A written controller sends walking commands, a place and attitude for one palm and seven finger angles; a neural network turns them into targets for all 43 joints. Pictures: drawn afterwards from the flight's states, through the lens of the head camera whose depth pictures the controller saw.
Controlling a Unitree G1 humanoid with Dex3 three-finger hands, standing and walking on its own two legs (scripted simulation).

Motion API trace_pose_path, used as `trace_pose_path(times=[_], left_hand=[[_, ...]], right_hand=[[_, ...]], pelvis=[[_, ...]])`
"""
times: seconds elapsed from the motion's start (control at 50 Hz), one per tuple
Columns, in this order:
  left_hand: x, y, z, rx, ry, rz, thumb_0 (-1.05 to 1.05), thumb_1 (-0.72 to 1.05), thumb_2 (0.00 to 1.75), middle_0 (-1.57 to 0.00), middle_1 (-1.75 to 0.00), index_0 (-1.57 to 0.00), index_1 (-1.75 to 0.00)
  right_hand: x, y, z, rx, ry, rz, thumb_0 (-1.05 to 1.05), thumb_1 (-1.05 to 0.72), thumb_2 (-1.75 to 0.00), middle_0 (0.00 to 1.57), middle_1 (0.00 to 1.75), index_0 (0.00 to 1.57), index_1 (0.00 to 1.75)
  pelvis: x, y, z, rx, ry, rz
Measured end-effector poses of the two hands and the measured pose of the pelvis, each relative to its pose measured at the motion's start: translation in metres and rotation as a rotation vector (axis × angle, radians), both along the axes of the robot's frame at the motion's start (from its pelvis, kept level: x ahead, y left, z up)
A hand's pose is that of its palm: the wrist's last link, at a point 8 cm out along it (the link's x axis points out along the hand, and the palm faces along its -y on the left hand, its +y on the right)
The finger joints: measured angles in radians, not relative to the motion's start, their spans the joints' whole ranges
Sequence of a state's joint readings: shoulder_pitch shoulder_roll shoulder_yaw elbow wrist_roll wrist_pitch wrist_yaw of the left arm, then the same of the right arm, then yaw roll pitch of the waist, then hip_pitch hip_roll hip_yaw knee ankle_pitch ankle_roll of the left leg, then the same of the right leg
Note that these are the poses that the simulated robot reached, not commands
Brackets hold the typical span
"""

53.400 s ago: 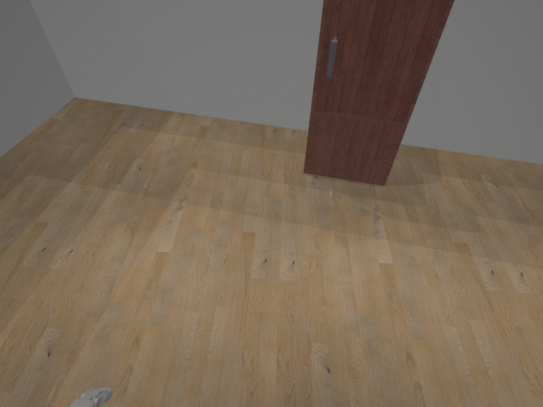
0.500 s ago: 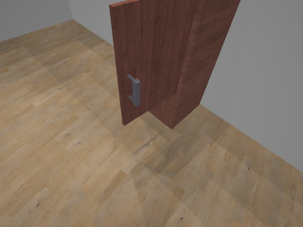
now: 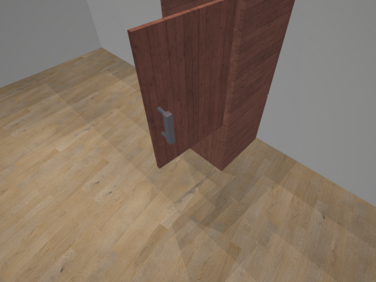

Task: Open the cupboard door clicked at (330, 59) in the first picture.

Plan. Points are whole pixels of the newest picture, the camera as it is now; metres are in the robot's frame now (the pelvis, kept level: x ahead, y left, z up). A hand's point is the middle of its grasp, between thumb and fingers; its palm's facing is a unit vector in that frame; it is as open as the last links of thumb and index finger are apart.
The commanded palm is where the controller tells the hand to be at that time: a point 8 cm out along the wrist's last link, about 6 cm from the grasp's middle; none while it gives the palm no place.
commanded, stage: let the arm hang, fingers relaxed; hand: left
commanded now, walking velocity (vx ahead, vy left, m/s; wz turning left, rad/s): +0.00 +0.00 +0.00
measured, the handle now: (165, 125) +0.63 +0.12 -0.09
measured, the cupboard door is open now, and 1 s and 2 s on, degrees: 85 85 85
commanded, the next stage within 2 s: look to check the result in 0.26 s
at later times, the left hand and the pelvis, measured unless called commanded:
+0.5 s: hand out of the picture +0.06 +0.19 -0.17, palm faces -0.01 -0.96 -0.27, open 7.4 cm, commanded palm none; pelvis +0.03 -0.01 +0.00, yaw -1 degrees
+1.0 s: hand out of the picture +0.08 +0.21 -0.16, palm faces -0.02 -0.96 -0.29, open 7.4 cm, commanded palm none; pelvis +0.04 -0.01 +0.00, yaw -1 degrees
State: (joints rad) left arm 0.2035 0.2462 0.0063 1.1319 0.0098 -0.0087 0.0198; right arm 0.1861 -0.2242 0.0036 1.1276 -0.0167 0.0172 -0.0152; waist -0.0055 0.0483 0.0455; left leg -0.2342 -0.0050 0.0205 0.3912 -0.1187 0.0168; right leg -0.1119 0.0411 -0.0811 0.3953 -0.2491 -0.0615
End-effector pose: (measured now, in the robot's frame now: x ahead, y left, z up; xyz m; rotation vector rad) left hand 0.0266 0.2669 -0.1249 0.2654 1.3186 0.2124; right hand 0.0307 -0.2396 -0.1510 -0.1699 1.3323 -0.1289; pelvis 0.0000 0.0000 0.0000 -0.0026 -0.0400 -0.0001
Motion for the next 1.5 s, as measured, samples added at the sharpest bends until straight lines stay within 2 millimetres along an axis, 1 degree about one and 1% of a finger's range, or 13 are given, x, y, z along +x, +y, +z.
trace_pose_path(times=[0.08, 0.16, 0.24, 0.34, 0.46, 0.62, 0.74, 0.92, 1.16, 1.34, 1.5], left_hand=[[0.022, -0.010, 0.000, -0.018, -0.046, -0.021, 0.00, 0.90, 0.90, -0.20, -0.30, -0.20, -0.30], [0.036, -0.021, -0.002, -0.039, -0.063, -0.033, 0.00, 0.90, 0.90, -0.20, -0.30, -0.20, -0.30], [0.040, -0.029, -0.005, -0.056, -0.054, -0.036, 0.00, 0.90, 0.90, -0.20, -0.30, -0.20, -0.30], [0.037, -0.032, -0.008, -0.061, -0.023, -0.026, 0.00, 0.90, 0.90, -0.20, -0.30, -0.20, -0.30], [0.030, -0.029, -0.008, -0.048, 0.011, -0.010, 0.00, 0.90, 0.90, -0.21, -0.30, -0.20, -0.30], [0.028, -0.020, -0.005, -0.027, 0.033, -0.003, 0.00, 0.90, 0.90, -0.20, -0.30, -0.20, -0.30], [0.033, -0.016, -0.003, -0.020, 0.027, -0.008, 0.00, 0.90, 0.90, -0.20, -0.30, -0.20, -0.30], [0.047, -0.013, -0.001, -0.017, 0.002, -0.023, 0.00, 0.90, 0.90, -0.20, -0.30, -0.20, -0.30], [0.062, -0.010, 0.000, -0.016, -0.017, -0.041, 0.00, 0.90, 0.90, -0.20, -0.30, -0.20, -0.30], [0.065, -0.008, 0.000, -0.011, -0.012, -0.045, 0.00, 0.90, 0.90, -0.20, -0.30, -0.20, -0.30], [0.067, -0.006, 0.001, -0.007, -0.010, -0.048, 0.00, 0.90, 0.90, -0.20, -0.30, -0.20, -0.30]], right_hand=[[0.007, -0.006, 0.002, -0.010, -0.013, -0.002, 0.01, -0.91, -0.90, 0.20, 0.30, 0.20, 0.30], [0.009, -0.013, 0.005, -0.023, -0.011, -0.007, 0.01, -0.91, -0.90, 0.20, 0.30, 0.20, 0.30], [0.009, -0.019, 0.007, -0.036, 0.005, -0.013, 0.01, -0.91, -0.90, 0.20, 0.30, 0.20, 0.30], [0.008, -0.025, 0.009, -0.050, 0.027, -0.021, 0.01, -0.91, -0.90, 0.20, 0.30, 0.20, 0.30], [0.012, -0.029, 0.010, -0.060, 0.034, -0.025, 0.01, -0.91, -0.90, 0.20, 0.30, 0.20, 0.30], [0.024, -0.029, 0.010, -0.061, 0.020, -0.019, 0.01, -0.91, -0.90, 0.20, 0.30, 0.20, 0.30], [0.034, -0.028, 0.011, -0.058, 0.003, -0.010, 0.01, -0.91, -0.90, 0.20, 0.30, 0.20, 0.30], [0.044, -0.029, 0.012, -0.061, -0.016, -0.006, 0.01, -0.91, -0.90, 0.20, 0.30, 0.20, 0.30], [0.046, -0.034, 0.016, -0.077, -0.014, -0.013, 0.01, -0.91, -0.90, 0.20, 0.30, 0.20, 0.30], [0.044, -0.035, 0.016, -0.081, 0.000, -0.018, 0.01, -0.91, -0.90, 0.20, 0.30, 0.20, 0.30], [0.047, -0.036, 0.016, -0.083, -0.006, -0.021, 0.01, -0.91, -0.90, 0.20, 0.30, 0.20, 0.30]], pelvis=[[0.004, -0.003, 0.001, 0.004, 0.001, -0.003], [0.008, -0.005, 0.001, 0.006, 0.005, -0.006], [0.013, -0.008, 0.002, 0.008, 0.009, -0.008], [0.018, -0.011, 0.002, 0.008, 0.013, -0.011], [0.024, -0.013, 0.002, 0.008, 0.012, -0.014], [0.029, -0.012, 0.003, 0.007, 0.012, -0.018], [0.031, -0.011, 0.003, 0.010, 0.014, -0.019], [0.035, -0.009, 0.004, 0.012, 0.016, -0.022], [0.040, -0.008, 0.005, 0.014, 0.019, -0.027], [0.043, -0.008, 0.005, 0.015, 0.021, -0.029], [0.045, -0.008, 0.005, 0.016, 0.019, -0.033]])
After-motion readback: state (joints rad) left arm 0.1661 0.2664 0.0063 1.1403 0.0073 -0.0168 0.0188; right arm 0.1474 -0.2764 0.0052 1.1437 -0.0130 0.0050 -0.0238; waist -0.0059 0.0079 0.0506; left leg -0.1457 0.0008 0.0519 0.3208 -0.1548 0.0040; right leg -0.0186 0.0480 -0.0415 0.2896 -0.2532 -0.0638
